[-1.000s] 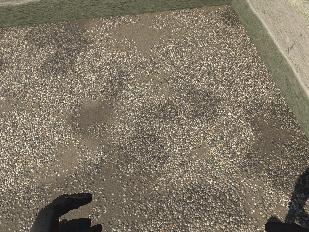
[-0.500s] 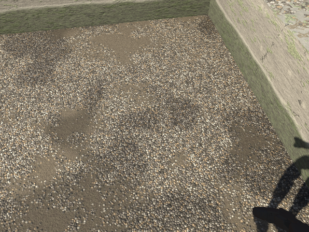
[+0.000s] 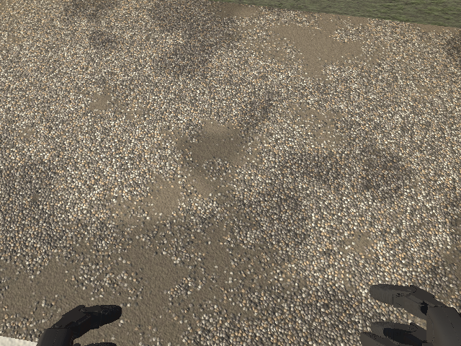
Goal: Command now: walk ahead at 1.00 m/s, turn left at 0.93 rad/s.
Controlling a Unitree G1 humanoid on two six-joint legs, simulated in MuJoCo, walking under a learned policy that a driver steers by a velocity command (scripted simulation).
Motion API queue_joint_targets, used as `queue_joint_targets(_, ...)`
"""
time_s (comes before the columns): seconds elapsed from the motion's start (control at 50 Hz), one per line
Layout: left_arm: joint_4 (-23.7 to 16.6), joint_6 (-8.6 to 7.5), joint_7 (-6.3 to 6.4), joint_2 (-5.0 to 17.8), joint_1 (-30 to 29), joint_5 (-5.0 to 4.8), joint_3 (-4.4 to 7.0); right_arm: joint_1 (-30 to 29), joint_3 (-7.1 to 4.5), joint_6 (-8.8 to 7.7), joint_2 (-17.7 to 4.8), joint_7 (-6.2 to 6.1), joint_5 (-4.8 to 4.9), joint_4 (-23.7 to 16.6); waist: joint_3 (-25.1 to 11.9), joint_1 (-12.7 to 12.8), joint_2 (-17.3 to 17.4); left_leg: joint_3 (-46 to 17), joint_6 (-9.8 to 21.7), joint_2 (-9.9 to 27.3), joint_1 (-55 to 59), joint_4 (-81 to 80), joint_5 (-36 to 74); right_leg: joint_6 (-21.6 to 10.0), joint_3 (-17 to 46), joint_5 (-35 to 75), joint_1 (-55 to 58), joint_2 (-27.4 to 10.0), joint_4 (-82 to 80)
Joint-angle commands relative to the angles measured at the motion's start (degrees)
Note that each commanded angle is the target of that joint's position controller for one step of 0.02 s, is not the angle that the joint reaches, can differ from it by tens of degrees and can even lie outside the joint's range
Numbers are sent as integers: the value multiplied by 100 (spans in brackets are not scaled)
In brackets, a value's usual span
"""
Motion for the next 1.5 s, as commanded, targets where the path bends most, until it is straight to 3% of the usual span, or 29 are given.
queue_joint_targets(0.02, -510, -37, -19, 405, -296, -15, 167, -218, -205, -80, -542, -20, 16, -489, -1406, -132, 99, -588, 295, 321, -357, -471, 2964, 225, 307, 1344, 1493, -116, 34)
queue_joint_targets(0.06, -508, -51, -6, 130, -341, 12, 67, -231, -90, -145, -323, -12, -29, -496, -1626, -153, 74, -523, 210, 341, -210, -683, 2832, 186, 221, 1342, 1529, -238, -86)
queue_joint_targets(0.08, -537, -70, -6, 55, -477, -20, 37, -185, -44, -161, -254, 5, -63, -481, -1588, -215, 116, -621, 187, 367, 18, -880, 2659, 205, 175, 1305, 1307, -200, -122)
queue_joint_targets(0.14, -536, -103, 30, 130, -678, -145, 25, -311, -50, -146, -420, 59, -157, -558, -1259, -350, 420, -1164, 122, 502, 499, -1379, 2414, 192, 229, 1101, 646, -91, -303)
queue_joint_targets(0.18, -452, -105, 53, 145, -639, -213, 23, -290, -39, -126, -449, 35, -220, -541, -1211, -426, 393, -1257, 4, 600, 860, -1518, 2538, 160, 302, 908, 446, -118, -505)
queue_joint_targets(0.28, -261, -10, 24, -61, -691, -398, -30, -67, 50, -147, -313, -45, -364, -357, -1149, -657, 310, -874, -383, 827, 1252, -1689, 2561, 79, 707, 744, 433, 18, -700)
queue_joint_targets(0.3, -295, 18, 11, 8, -723, -438, 8, -86, 39, -168, -340, -70, -372, -351, -1023, -641, 373, -832, -456, 862, 1168, -1774, 2294, 53, 793, 676, 367, 61, -659)
queue_joint_targets(0.36, -306, 43, -14, -41, -797, -428, -4, -226, 38, -218, -364, -67, -380, -384, -922, -563, 312, -740, -594, 985, 1039, -1949, 1631, -13, 986, 650, 237, 147, -539)
queue_joint_targets(0.46, -390, 62, -69, -4, -859, -367, -14, -395, 20, -305, -373, -134, -410, -477, -810, -434, 290, -269, -488, 1109, 838, -2059, 536, -50, 1049, 836, 128, 227, -382)
queue_joint_targets(0.58, -530, 61, -177, 147, -872, -300, -2, -293, -96, -376, -484, -244, -410, -443, -918, -349, 58, 677, -351, 1092, 1225, -1486, 711, -236, 1322, 1190, -209, 256, -411)
queue_joint_targets(0.66, -622, 97, -212, 240, -936, -315, 35, -68, -187, -391, -483, -297, -386, -390, -941, -396, -388, 1224, -468, 945, 1602, -879, 1073, -433, 1766, 1554, -578, 261, -519)
queue_joint_targets(0.7, -681, 129, -245, 257, -958, -357, 24, -31, -190, -382, -420, -291, -403, -382, -1008, -376, -373, 1343, -515, 871, 1725, -692, 1193, -508, 2065, 1889, -718, 300, -521)
queue_joint_targets(0.78, -708, 80, -274, 360, -931, -417, 87, 165, -295, -340, -560, -297, -421, -299, -1214, -381, -141, 1313, -379, 1167, 2365, -599, 1188, -477, 2058, 2571, -1311, 456, -175)
queue_joint_targets(0.82, -646, 77, -276, 264, -738, -367, 32, 217, -314, -336, -508, -271, -423, -275, -1428, -330, -88, 1389, -341, 1299, 2411, -636, 1106, -436, 1959, 2750, -1200, 452, -163)
queue_joint_targets(0.86, -534, 93, -309, 129, -440, -325, -61, -171, -204, -367, -206, -238, -359, -383, -1461, -78, -344, 1604, -456, 998, 1690, -555, 988, -430, 2288, 2461, -374, 487, -663)
queue_joint_targets(0.88, -564, 120, -332, 199, -501, -302, -68, -274, -172, -376, -156, -230, -292, -423, -1297, -35, -573, 1608, -499, 833, 1324, -510, 853, -442, 2685, 2225, -195, 448, -950)
queue_joint_targets(0.92, -642, 196, -336, 414, -702, -226, -41, -168, -183, -384, -250, -251, -210, -368, -1112, -29, -841, 1503, -498, 746, 699, -631, 415, -503, 3255, 2115, 281, 273, -1228)
queue_joint_targets(0.96, -627, 214, -283, 386, -573, -184, -71, -126, -206, -377, -332, -269, -174, -259, -1129, 104, -594, 1391, -445, 763, 530, -758, 264, -373, 3332, 2463, 652, 178, -1303)
queue_joint_targets(1.0, -549, 179, -197, 418, -563, -96, -77, 61, -185, -340, -239, -291, -77, -174, -1282, 48, -622, 1194, -397, 780, 345, -856, 216, -228, 3188, 2951, 1218, 74, -1237)
queue_joint_targets(1.02, -495, 153, -171, 369, -395, -84, -94, 14, -180, -317, -234, -289, -47, -113, -1338, 191, -512, 1080, -373, 719, 381, -834, 189, -126, 3063, 3081, 1296, 9, -1262)
queue_joint_targets(1.08, -423, 60, -81, 332, -389, -16, -110, -108, -137, -252, -120, -297, 44, -96, -1244, 221, -421, 674, -284, 600, 241, -703, 123, 184, 2851, 3193, 1364, -183, -1320)
queue_joint_targets(1.18, -454, 47, -38, 284, -494, 8, -128, -183, -114, -231, -66, -269, 28, -120, -959, 171, -268, 501, -191, 601, 340, -668, 335, 398, 2596, 2270, 946, -312, -1526)
queue_joint_targets(1.22, -439, 35, -34, 400, -440, 7, -92, -245, -107, -220, -99, -248, -11, -166, -879, 140, -224, 493, -146, 563, 372, -632, 437, 432, 2362, 1978, 832, -314, -1557)
queue_joint_targets(1.24, -462, 16, -26, 438, -465, 2, -71, -280, -142, -211, -177, -231, 17, -230, -814, 114, -270, 461, -139, 526, 355, -608, 458, 421, 2237, 1691, 755, -295, -1586)
queue_joint_targets(1.38, -475, -88, 11, 490, -464, 24, -4, -472, -124, -202, -219, -110, -64, -491, -900, 28, -247, 369, -10, 537, 77, -615, 972, 116, 1298, 1255, 893, -358, -1174)
queue_joint_targets(1.5, -439, -110, 77, 510, -326, 19, 130, -453, -185, -193, -446, 23, -45, -557, -1065, 30, 201, -198, 234, 540, -222, -666, 2051, 167, 482, 1381, 1317, -180, -423)
Keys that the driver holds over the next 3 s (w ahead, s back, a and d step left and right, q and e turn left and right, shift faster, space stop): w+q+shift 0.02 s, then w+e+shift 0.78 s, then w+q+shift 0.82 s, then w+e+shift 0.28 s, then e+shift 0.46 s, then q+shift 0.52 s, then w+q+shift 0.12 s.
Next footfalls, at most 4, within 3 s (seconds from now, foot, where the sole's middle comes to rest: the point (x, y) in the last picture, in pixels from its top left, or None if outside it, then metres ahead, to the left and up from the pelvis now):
2.56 left None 0.13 0.07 -0.76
2.98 right None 0.03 -0.14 -0.76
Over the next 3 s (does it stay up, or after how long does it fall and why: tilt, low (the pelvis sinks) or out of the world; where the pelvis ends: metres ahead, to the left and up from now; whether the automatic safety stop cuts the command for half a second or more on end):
stays up -0.02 -0.03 0.01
